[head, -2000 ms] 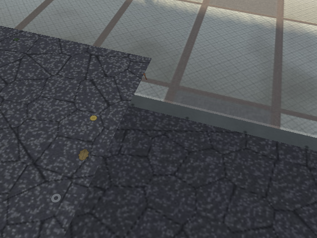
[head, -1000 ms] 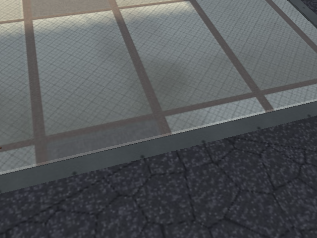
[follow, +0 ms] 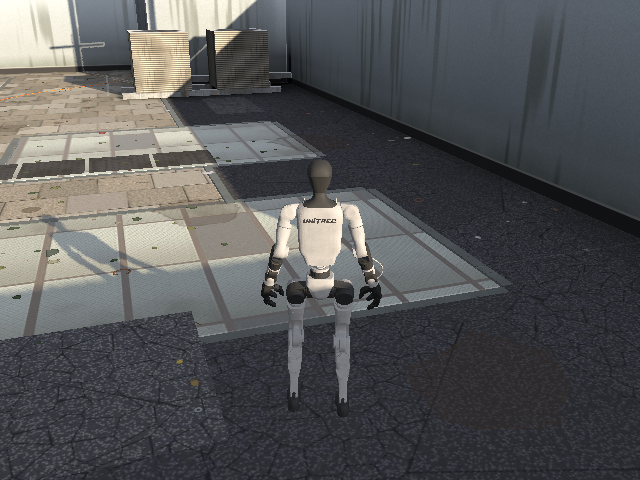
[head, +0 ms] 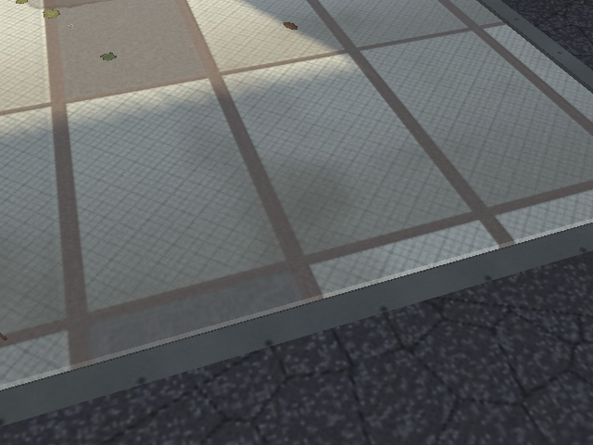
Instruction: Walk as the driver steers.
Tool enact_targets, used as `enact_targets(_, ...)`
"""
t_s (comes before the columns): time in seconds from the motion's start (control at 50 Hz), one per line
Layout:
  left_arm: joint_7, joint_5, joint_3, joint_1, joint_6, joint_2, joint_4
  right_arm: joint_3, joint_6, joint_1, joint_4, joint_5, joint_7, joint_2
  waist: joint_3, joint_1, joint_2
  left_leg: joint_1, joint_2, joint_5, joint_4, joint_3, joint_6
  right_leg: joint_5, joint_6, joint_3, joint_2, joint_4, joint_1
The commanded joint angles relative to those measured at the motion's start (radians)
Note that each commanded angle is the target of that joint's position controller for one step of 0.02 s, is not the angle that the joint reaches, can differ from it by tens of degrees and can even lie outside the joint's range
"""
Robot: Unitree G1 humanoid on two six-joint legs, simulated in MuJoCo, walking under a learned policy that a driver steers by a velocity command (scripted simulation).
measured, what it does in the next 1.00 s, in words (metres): walks ahead: right foot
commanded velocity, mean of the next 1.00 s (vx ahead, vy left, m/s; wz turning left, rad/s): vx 0.43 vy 0.00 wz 0.00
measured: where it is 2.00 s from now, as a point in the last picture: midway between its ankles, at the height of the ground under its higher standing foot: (261, 269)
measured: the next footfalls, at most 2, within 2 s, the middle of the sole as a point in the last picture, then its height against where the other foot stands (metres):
right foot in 0.62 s outside the picture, level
left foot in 1.14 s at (243, 364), level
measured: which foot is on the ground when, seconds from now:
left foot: down 0.00-0.64, up 0.66-1.00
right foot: down 0.00-0.12, up 0.14-0.60, down 0.62-1.00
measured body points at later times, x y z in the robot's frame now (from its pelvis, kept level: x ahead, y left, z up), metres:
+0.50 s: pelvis +0.18 +0.04 +0.01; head +0.20 +0.06 +0.45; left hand +0.40 +0.27 -0.09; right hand +0.09 -0.20 -0.13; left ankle +0.03 +0.13 -0.73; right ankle +0.37 -0.11 -0.69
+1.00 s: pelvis +0.47 +0.01 +0.01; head +0.49 +0.02 +0.46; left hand +0.46 +0.28 -0.13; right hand +0.65 -0.24 -0.09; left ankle +0.67 +0.19 -0.68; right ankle +0.41 -0.08 -0.73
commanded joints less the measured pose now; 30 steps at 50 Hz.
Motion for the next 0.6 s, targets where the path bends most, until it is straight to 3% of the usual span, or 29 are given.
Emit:
enact_targets(0.02,0.007,-0.006,0.046,0.030,-0.040,0.186,-0.032,-0.017,-0.062,-0.129,-0.103,0.022,0.023,-0.088,0.184,0.038,-0.194,-0.305,0.039,-0.124,0.133,-0.032,0.068,-0.342,-0.219,0.481,-0.344,-0.380,-0.009)
enact_targets(0.06,0.003,-0.022,0.046,-0.039,-0.042,0.184,-0.044,-0.018,-0.084,-0.072,-0.076,0.020,0.042,-0.083,0.133,-0.010,-0.138,-0.151,0.033,-0.032,-0.057,0.001,0.092,-0.183,-0.164,0.338,-0.281,-0.333,-0.024)
enact_targets(0.08,0.000,-0.029,0.047,-0.084,-0.036,0.188,-0.051,-0.023,-0.089,0.019,-0.028,0.015,0.047,-0.077,0.088,-0.059,-0.116,0.056,-0.013,0.142,-0.180,0.059,0.083,-0.111,-0.131,0.239,-0.221,-0.285,-0.112)
enact_targets(0.1,-0.002,-0.022,0.043,-0.084,-0.033,0.171,-0.049,-0.034,-0.085,0.119,0.025,0.003,0.048,-0.084,0.044,-0.092,-0.090,0.237,-0.063,0.239,-0.201,0.087,0.055,-0.057,-0.105,0.169,-0.166,-0.202,-0.195)
enact_targets(0.12,-0.004,-0.011,0.027,-0.099,-0.037,0.122,-0.056,-0.046,-0.082,0.223,0.055,-0.003,0.047,-0.111,0.011,-0.131,0.002,0.368,0.005,0.190,-0.252,-0.030,0.065,0.017,-0.058,0.076,-0.095,-0.004,-0.289)
enact_targets(0.14,-0.002,0.000,0.009,-0.103,-0.049,0.056,-0.094,-0.070,-0.083,0.323,0.058,0.000,0.044,-0.233,-0.026,-0.142,0.294,0.476,0.260,0.038,-0.438,-0.462,0.182,-0.084,0.025,-0.056,0.027,0.358,-0.475)
enact_targets(0.16,0.000,-0.024,0.022,-0.103,-0.067,0.093,-0.106,-0.051,-0.093,0.307,0.051,-0.018,0.054,-0.205,-0.011,-0.124,0.271,0.439,0.359,-0.112,-0.537,-0.724,0.281,-0.221,0.020,0.054,0.030,0.562,-0.583)
enact_targets(0.18,-0.005,-0.045,0.029,-0.089,-0.081,0.122,-0.098,-0.036,-0.102,0.208,0.022,-0.014,0.053,-0.163,0.080,-0.077,0.172,0.393,0.351,-0.170,-0.537,-0.649,0.270,-0.142,-0.006,0.092,-0.041,0.645,-0.662)
enact_targets(0.2,-0.011,-0.044,0.030,-0.084,-0.089,0.132,-0.083,-0.026,-0.105,0.144,-0.001,-0.012,0.053,-0.130,0.110,-0.056,0.124,0.363,0.301,-0.135,-0.538,-0.532,0.230,-0.032,-0.024,0.075,-0.084,0.648,-0.673)
enact_targets(0.22,-0.012,-0.031,0.034,-0.091,-0.094,0.133,-0.075,-0.020,-0.104,0.110,-0.014,-0.014,0.056,-0.126,0.115,-0.044,0.094,0.348,0.265,-0.032,-0.547,-0.442,0.199,0.054,-0.032,0.061,-0.111,0.611,-0.667)
enact_targets(0.26,-0.022,-0.012,0.041,-0.108,-0.090,0.128,-0.068,-0.003,-0.097,0.129,-0.008,-0.019,0.056,-0.082,0.093,-0.039,0.103,0.328,0.200,0.209,-0.554,-0.284,0.158,0.158,-0.022,0.032,-0.138,0.533,-0.597)
enact_targets(0.3,-0.031,-0.006,0.037,-0.128,-0.081,0.097,-0.069,0.000,-0.090,0.182,0.009,-0.019,0.047,-0.089,0.077,-0.045,0.097,0.343,0.176,0.422,-0.550,-0.199,0.165,0.210,0.003,-0.006,-0.132,0.484,-0.595)
enact_targets(0.34,-0.032,-0.006,0.030,-0.199,-0.074,0.077,-0.094,-0.002,-0.083,0.196,0.010,-0.022,0.036,-0.111,0.089,-0.053,0.074,0.327,0.169,0.519,-0.562,-0.151,0.173,0.260,0.028,-0.024,-0.126,0.384,-0.608)
enact_targets(0.42,-0.045,-0.013,0.012,-0.350,-0.079,0.053,-0.140,-0.001,-0.075,0.220,0.010,-0.020,0.020,-0.126,0.125,-0.084,0.081,0.257,0.145,0.492,-0.609,-0.079,0.163,0.412,0.040,-0.062,-0.091,0.132,-0.513)
enact_targets(0.5,-0.066,-0.019,0.006,-0.444,-0.089,0.063,-0.173,-0.006,-0.068,0.265,0.032,-0.007,0.016,-0.128,0.163,-0.085,0.079,0.328,0.191,0.526,-0.595,-0.065,0.172,0.428,0.007,-0.056,-0.074,0.015,-0.495)
enact_targets(0.54,-0.076,-0.019,0.011,-0.444,-0.096,0.085,-0.179,-0.015,-0.061,0.254,0.031,-0.005,0.014,-0.141,0.143,-0.056,0.083,0.396,0.217,0.661,-0.538,-0.055,0.161,0.377,-0.025,-0.056,-0.062,-0.017,-0.464)
enact_targets(0.56,-0.077,-0.017,0.020,-0.409,-0.098,0.106,-0.172,-0.021,-0.057,0.239,0.026,-0.007,0.014,-0.154,0.105,-0.026,0.097,0.421,0.222,0.823,-0.481,-0.049,0.150,0.345,-0.042,-0.068,-0.040,-0.020,-0.399)
enact_targets(0.58,-0.073,-0.016,0.033,-0.339,-0.097,0.135,-0.154,-0.027,-0.051,0.228,0.021,-0.011,0.013,-0.169,0.042,0.016,0.121,0.439,0.220,1.017,-0.389,-0.042,0.141,0.309,-0.062,-0.089,-0.007,-0.009,-0.295)
enact_targets(0.6,-0.065,-0.018,0.056,-0.181,-0.094,0.173,-0.106,-0.027,-0.041,0.209,0.014,-0.016,0.013,-0.167,-0.056,0.098,0.127,0.410,0.187,1.146,-0.209,-0.014,0.120,0.311,-0.092,-0.111,0.025,-0.020,-0.098)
